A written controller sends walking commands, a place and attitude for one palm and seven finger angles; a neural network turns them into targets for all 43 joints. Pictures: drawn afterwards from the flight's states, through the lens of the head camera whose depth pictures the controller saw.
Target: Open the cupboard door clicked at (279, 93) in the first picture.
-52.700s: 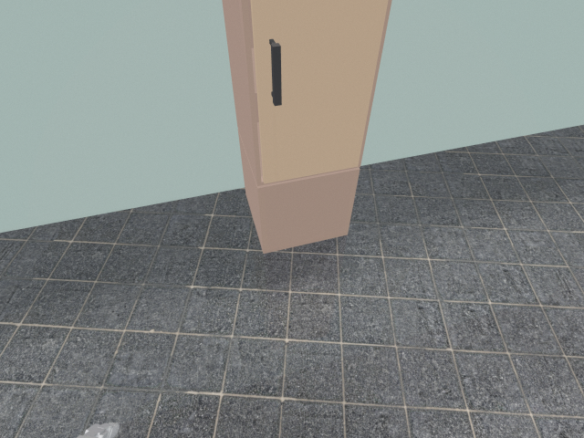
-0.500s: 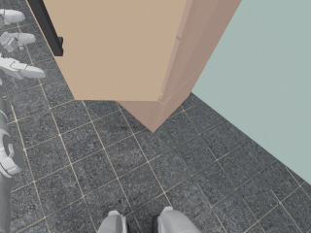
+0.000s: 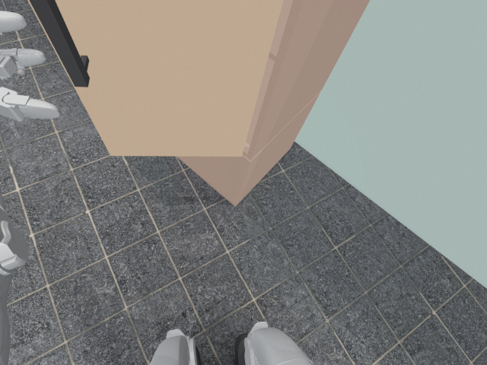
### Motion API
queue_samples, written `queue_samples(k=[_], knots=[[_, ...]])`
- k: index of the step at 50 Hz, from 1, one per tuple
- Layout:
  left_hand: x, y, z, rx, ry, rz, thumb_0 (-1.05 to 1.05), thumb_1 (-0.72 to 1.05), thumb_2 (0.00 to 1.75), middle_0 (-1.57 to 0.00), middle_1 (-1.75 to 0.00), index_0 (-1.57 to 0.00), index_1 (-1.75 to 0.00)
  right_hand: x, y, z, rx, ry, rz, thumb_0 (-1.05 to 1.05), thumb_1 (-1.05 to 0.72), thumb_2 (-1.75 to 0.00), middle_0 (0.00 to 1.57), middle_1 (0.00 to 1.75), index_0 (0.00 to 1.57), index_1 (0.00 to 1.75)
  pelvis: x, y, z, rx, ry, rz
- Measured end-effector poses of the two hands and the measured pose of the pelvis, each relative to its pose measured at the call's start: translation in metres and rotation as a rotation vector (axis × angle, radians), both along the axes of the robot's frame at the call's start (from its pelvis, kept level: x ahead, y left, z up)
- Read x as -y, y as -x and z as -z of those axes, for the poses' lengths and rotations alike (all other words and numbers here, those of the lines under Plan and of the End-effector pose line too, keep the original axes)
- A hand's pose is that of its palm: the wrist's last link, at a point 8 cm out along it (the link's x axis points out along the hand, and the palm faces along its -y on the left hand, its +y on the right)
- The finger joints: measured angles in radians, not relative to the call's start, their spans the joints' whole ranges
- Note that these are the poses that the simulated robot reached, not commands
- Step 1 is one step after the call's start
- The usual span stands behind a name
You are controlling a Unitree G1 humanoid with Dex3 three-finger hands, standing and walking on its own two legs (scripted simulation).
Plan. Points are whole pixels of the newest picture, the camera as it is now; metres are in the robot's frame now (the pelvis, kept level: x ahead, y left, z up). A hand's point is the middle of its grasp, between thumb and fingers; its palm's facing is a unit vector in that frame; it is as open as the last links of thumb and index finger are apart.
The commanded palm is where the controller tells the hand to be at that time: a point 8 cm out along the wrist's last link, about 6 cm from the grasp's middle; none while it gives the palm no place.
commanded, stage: move the hooked fingers beside the handle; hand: left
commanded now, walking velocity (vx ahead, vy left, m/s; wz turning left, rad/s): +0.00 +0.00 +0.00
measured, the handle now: (65, 32) +0.60 +0.20 +0.11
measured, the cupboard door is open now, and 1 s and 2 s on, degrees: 44 44 45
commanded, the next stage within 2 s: slide the fingers in behind the handle in 0.44 s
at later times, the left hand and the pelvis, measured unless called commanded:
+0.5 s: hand (19, 72) +0.54 +0.26 +0.10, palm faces +0.02 -1.00 +0.00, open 14.0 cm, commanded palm +0.53 +0.30 +0.09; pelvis +0.00 +0.00 +0.00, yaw +0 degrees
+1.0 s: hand (38, 77) +0.53 +0.23 +0.10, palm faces +0.01 -1.00 +0.01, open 14.0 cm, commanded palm +0.51 +0.27 +0.09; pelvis +0.01 +0.00 +0.00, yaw +0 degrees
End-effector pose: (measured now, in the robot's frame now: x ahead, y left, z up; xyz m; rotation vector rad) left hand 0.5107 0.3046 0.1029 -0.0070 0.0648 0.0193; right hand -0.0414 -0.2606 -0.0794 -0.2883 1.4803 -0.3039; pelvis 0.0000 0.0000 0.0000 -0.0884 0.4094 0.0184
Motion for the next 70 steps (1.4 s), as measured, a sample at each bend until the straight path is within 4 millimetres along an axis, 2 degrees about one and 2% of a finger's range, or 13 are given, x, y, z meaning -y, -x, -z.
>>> queue_samples(k=[12,23,32,45,54,63,70], knots=[[-0.009,0.002,-0.001,0.008,-0.018,-0.010,-0.02,-0.50,0.30,-0.30,-1.20,-0.30,-1.20,0.001,-0.002,0.001,-0.008,-0.003,-0.002,0.01,-0.90,-0.90,0.20,0.30,0.21,0.30,0.001,-0.001,0.000,-0.003,0.000,0.001],[-0.007,-0.006,0.006,0.008,-0.006,-0.001,-0.02,-0.50,0.30,-0.30,-1.20,-0.30,-1.20,0.003,-0.005,-0.001,-0.010,0.017,-0.008,0.01,-0.90,-0.90,0.20,0.30,0.21,0.30,0.000,-0.003,0.002,-0.019,0.004,0.000],[-0.010,-0.009,0.007,0.005,-0.020,0.000,-0.02,-0.50,0.30,-0.30,-1.20,-0.29,-1.20,-0.003,-0.002,-0.002,-0.026,0.007,0.005,0.01,-0.90,-0.90,0.20,0.30,0.21,0.30,-0.003,-0.006,0.002,-0.024,0.006,0.004],[0.013,-0.003,0.004,0.020,0.005,0.014,-0.02,-0.50,0.30,-0.30,-1.20,-0.29,-1.20,-0.008,-0.012,0.000,0.014,-0.027,0.004,0.01,-0.90,-0.90,0.20,0.30,0.21,0.30,-0.005,-0.010,-0.002,0.000,0.003,0.003],[0.021,0.005,0.006,0.008,-0.006,0.002,-0.02,-0.50,0.30,-0.30,-1.20,-0.30,-1.20,-0.006,-0.016,0.005,0.048,-0.036,-0.013,0.01,-0.90,-0.90,0.20,0.30,0.21,0.30,-0.003,-0.003,-0.001,0.018,-0.003,-0.002],[0.036,0.000,0.006,0.017,-0.003,0.009,-0.02,-0.50,0.30,-0.30,-1.20,-0.30,-1.20,0.000,-0.007,0.008,0.036,-0.027,-0.020,0.01,-0.90,-0.90,0.20,0.30,0.21,0.30,0.001,0.004,0.003,0.010,-0.005,-0.008],[0.039,-0.002,0.006,0.014,-0.008,-0.013,-0.02,-0.50,0.30,-0.29,-1.21,-0.30,-1.20,0.001,0.005,0.008,0.009,-0.035,-0.010,0.01,-0.90,-0.90,0.20,0.30,0.21,0.30,0.003,0.005,0.003,0.005,-0.008,-0.005]])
